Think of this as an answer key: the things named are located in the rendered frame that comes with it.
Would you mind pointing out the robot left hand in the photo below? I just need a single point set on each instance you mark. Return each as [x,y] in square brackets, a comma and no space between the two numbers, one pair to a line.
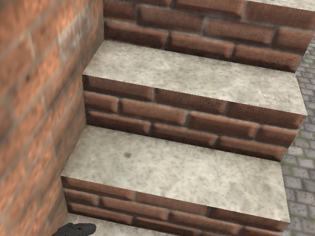
[78,229]

